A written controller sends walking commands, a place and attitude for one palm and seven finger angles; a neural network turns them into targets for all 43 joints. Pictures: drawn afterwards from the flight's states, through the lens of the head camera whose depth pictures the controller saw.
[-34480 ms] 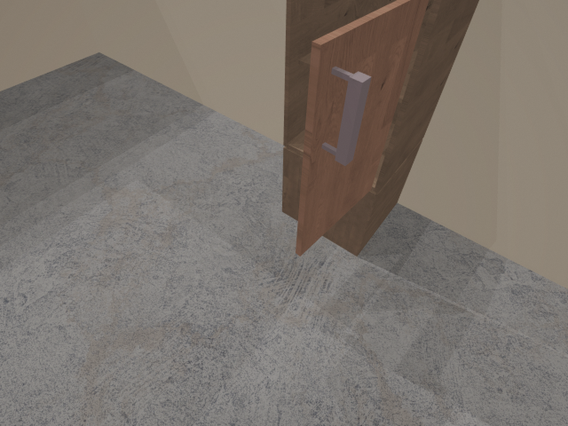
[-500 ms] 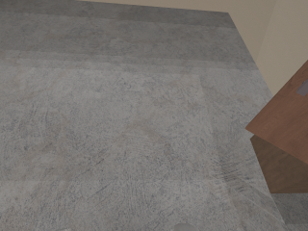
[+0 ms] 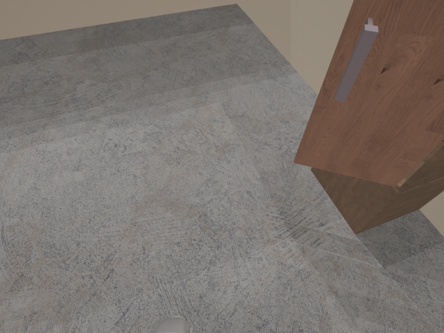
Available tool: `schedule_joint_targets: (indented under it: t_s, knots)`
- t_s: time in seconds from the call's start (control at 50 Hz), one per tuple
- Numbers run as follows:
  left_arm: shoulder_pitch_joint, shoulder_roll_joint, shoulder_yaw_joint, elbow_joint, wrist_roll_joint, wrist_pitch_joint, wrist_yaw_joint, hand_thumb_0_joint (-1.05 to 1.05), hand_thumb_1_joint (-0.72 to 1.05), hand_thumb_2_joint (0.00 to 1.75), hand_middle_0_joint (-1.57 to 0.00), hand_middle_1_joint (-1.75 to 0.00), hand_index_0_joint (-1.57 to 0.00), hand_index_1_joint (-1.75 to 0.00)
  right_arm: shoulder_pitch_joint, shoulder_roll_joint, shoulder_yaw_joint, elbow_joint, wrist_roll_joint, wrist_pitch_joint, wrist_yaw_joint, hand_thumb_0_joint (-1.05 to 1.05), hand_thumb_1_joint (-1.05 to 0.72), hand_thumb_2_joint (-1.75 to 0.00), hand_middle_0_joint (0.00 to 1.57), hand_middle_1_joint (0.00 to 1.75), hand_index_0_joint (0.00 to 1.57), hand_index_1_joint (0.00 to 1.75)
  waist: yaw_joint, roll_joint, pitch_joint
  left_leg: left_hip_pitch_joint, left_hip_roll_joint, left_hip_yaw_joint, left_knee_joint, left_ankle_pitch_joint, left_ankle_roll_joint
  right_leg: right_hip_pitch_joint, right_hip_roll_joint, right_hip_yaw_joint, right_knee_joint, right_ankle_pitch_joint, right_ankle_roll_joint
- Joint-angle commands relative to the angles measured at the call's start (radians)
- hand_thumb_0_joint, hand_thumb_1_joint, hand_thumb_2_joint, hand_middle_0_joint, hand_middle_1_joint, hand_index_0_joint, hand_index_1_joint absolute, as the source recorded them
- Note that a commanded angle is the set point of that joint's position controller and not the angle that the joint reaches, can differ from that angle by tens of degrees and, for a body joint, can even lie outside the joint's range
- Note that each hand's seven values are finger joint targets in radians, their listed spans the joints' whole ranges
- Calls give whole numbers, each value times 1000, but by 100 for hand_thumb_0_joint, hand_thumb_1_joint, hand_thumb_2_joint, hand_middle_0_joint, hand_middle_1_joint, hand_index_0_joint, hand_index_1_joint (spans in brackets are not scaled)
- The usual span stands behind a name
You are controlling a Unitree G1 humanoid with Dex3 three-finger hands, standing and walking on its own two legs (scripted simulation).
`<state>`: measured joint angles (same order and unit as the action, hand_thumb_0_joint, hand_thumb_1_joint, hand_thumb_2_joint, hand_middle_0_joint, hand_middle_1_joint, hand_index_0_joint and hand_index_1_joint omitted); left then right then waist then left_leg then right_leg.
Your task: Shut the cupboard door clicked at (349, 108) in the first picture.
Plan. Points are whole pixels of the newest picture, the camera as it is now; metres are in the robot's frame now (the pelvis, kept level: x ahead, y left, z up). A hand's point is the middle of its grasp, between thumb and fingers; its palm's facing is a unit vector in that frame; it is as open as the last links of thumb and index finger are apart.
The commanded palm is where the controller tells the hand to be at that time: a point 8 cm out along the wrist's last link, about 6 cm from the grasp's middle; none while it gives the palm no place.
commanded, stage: turn to face it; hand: left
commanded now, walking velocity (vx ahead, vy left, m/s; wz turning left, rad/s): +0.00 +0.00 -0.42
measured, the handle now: (353, 61) +0.68 -0.28 +0.11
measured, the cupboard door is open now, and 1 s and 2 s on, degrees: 53 53 53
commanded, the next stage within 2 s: take the last steps up to it in 0.36 s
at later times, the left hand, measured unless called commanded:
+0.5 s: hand (138, 310) +0.18 +0.19 -0.16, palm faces -0.21 -0.95 -0.25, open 7.4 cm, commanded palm none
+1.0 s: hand (164, 282) +0.24 +0.15 -0.18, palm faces -0.33 -0.94 -0.13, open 7.4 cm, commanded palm none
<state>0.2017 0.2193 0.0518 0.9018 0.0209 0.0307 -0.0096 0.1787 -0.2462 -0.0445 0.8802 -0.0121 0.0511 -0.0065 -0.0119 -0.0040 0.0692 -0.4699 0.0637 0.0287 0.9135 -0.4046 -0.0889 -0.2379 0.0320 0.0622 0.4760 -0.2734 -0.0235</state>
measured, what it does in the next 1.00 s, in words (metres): walks ahead, turning right: left foot, then right foot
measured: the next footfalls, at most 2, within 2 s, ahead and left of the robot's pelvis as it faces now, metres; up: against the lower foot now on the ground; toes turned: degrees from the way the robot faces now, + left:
left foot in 0.10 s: +0.07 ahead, +0.13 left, +0.00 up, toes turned +0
right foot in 0.48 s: +0.04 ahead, -0.11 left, +0.00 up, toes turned -15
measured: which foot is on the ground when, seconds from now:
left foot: up 0.00-0.08, down 0.10-0.50, up 0.52-0.80, down 0.82-1.00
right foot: down 0.00-0.10, up 0.12-0.46, down 0.48-0.82, up 0.84-1.00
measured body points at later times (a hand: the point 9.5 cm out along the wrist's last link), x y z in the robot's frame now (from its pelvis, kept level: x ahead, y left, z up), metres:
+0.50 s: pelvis +0.04 +0.01 -0.01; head +0.06 -0.01 +0.44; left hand +0.19 +0.24 -0.15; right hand +0.00 -0.24 -0.16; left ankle +0.03 +0.13 -0.74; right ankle +0.00 -0.10 -0.74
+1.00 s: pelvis +0.14 -0.02 +0.00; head +0.17 +0.00 +0.45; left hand +0.26 +0.20 -0.16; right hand +0.05 -0.25 -0.13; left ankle +0.14 +0.10 -0.74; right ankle +0.07 -0.15 -0.65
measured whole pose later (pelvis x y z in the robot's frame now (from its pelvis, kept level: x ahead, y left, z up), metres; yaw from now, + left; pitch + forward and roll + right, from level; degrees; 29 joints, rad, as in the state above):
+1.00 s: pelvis +0.14 -0.02 +0.00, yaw -20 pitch +1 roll -2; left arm 0.24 0.23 0.08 1.02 0.03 0.04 -0.05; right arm 0.36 -0.17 -0.01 0.99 -0.04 -0.05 -0.03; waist -0.03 -0.05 0.02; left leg -0.16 0.10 0.16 0.45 -0.29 -0.01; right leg -0.51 -0.02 -0.01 1.12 -0.30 -0.01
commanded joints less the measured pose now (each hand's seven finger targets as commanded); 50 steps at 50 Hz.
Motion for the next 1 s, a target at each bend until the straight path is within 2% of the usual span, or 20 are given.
schedule_joint_targets:
  t_s: [0.0, 0.04, 0.06, 0.08, 0.1, 0.12, 0.22, 0.36, 0.42, 0.44, 0.46, 0.48, 0.52, 0.6, 0.74, 0.76, 0.8, 0.82, 0.92, 0.98]
  knots:
    - [-4, 218, 62, -66, 7, -15, 19, 0, 90, 90, -20, -30, -20, -30, 23, -72, -23, -75, 7, -37, -15, 0, -90, -90, 20, 30, 20, 30, 6, -150, -112, 81, -28, 6, -204, 23, 9, 64, -237, 250, -64, 463, -153]
    - [-39, 200, 59, -71, -4, -9, 19, 0, 90, 90, -20, -30, -20, -30, 109, -83, -23, -44, 6, -47, -21, 0, -90, -90, 20, 30, 20, 30, -35, -130, -128, 255, -37, 10, -424, 212, 17, -16, -183, 224, 7, 390, -88]
    - [-23, 150, 50, -78, -12, -4, 20, 0, 90, 90, -20, -30, -20, -30, 136, -132, -28, -33, 1, -60, -25, 0, -90, -90, 20, 30, 20, 30, -36, 1, -158, 385, 63, -80, -539, 295, 43, -106, -101, 171, 97, 254, -38]
    - [32, 90, 38, -83, -21, -1, 13, 0, 90, 90, -20, -30, -20, -30, 164, -229, -43, -37, -14, -68, -28, 0, -90, -90, 20, 30, 20, 30, -28, 288, -198, 489, 299, -321, -561, 529, 143, -250, 31, 32, 292, -143, 28]
    - [15, 112, 32, -87, -15, -2, 15, 0, 90, 90, -20, -30, -20, -30, 177, -234, -44, -46, -15, -59, -30, 0, -90, -90, 20, 30, 20, 30, -38, 284, -179, 436, 398, -372, -563, 638, 238, -250, 12, -10, 490, -371, 40]
    - [5, 108, 38, -94, -7, 2, 11, 0, 90, 90, -20, -30, -20, -30, 154, -214, -33, -57, -24, -57, -36, 0, -90, -90, 20, 30, 20, 30, -29, 193, -134, 353, 394, -336, -573, 632, 270, -241, -21, 9, 589, -344, 44]
    - [-4, 86, 39, -50, -4, 19, -9, 0, 90, 90, -20, -30, -20, -30, 95, -140, -13, -49, -22, -62, -45, 0, -90, -90, 20, 30, 20, 30, 4, 178, -99, 377, 247, -92, -547, 770, 225, -269, -50, -42, 622, -191, 74]
    - [-54, 44, 19, -52, -4, 12, -8, 0, 90, 90, -20, -30, -20, -30, 152, -158, -37, 12, -22, -50, -35, 0, -90, -90, 20, 30, 20, 30, -30, 213, -124, 420, 258, -32, -498, 733, 232, -133, -32, -131, 271, -170, 55]
    - [30, 65, 26, -19, -2, -1, -4, 0, 90, 90, -20, -30, -20, -30, 126, -154, -42, 21, -11, -44, -28, 0, -90, -90, 20, 30, 20, 30, 20, 153, -130, 311, 222, 8, -414, 578, 167, 75, -25, -140, -15, 94, 34]
    - [72, 104, 33, -4, 3, -11, 3, 0, 90, 90, -20, -30, -20, -30, 123, -127, -41, 24, -2, -44, -23, 0, -90, -90, 20, 30, 20, 30, 35, 64, -140, 236, 173, 49, -333, 436, 115, 173, -92, -55, -104, 220, 13]
    - [113, 193, 49, 11, 12, -20, 12, 0, 90, 90, -20, -30, -20, -30, 111, -63, -29, 0, 5, -42, -20, 0, -90, -90, 20, 30, 20, 30, 50, -194, -149, 43, 53, 140, -183, 56, 56, 280, -296, 211, -170, 329, -64]
    - [147, 246, 55, 23, 5, -19, 13, 0, 90, 90, -20, -30, -20, -30, 55, -53, -20, -25, -1, -30, -20, 0, -90, -90, 20, 30, 20, 30, 85, -279, -95, -59, -12, 97, 23, -263, 44, 211, -414, 340, -227, 251, -190]
    - [95, 200, 61, 11, 9, -14, 23, 0, 90, 90, -20, -30, -20, -30, 18, -62, -28, -21, -12, -27, -14, 0, -90, -90, 20, 30, 20, 30, 69, -241, 11, -199, 18, -4, 192, -173, 61, 154, -347, 317, -293, -106, -224]
    - [11, 134, 40, 7, 5, -40, 19, 0, 90, 90, -20, -30, -20, -30, 57, -60, -30, 14, -19, -42, 9, 0, -90, -90, 20, 30, 20, 30, -1, -147, 3, -66, 35, 30, 121, -9, 43, 34, -247, 132, -274, -92, -175]
    - [18, 145, 46, 38, 3, -43, 0, 0, 90, 90, -20, -30, -20, -30, 168, -37, -26, 39, -20, -77, -5, 0, -90, -90, 20, 30, 20, 30, -45, -111, -25, 229, -21, 102, -358, 119, 45, -39, -185, 116, -170, -118, -158]
    - [18, 118, 41, 40, -5, -41, -3, 0, 90, 90, -20, -30, -20, -30, 234, -62, -29, 66, -20, -90, -13, 0, -90, -90, 20, 30, 20, 30, -72, -42, -57, 383, -8, 76, -461, 171, 44, -120, -147, 87, -61, -110, -126]
    - [22, 28, 14, -1, -9, -40, -19, 0, 90, 90, -20, -30, -20, -30, 420, -237, -65, 107, -41, -104, -33, 0, -90, -90, 20, 30, 20, 30, -130, 369, -119, 595, 422, -527, -687, -69, 193, -437, 22, -93, 470, -303, -19]
    - [-42, 75, 26, -28, 7, -34, -23, 0, 90, 90, -20, -30, -20, -30, 400, -248, -61, 98, -37, -96, -39, 0, -90, -90, 20, 30, 20, 30, -127, 225, -58, 501, 486, -552, -741, -139, 247, -471, -44, -2, 609, -279, -27]
    - [-4, 46, 33, 27, 12, -17, -44, 0, 90, 90, -20, -30, -20, -30, 260, -107, -15, 81, -29, -119, -47, 0, -90, -90, 20, 30, 20, 30, -24, 155, 28, 364, 306, -112, -691, 414, 167, -428, -97, -21, 689, -4, 23]
    - [-6, 23, 24, 33, 8, -4, -44, 0, 90, 90, -20, -30, -20, -30, 279, -103, -19, 102, -24, -118, -44, 0, -90, -90, 20, 30, 20, 30, -17, 171, 6, 408, 276, 3, -687, 456, 175, -441, -100, -54, 620, 59, 38]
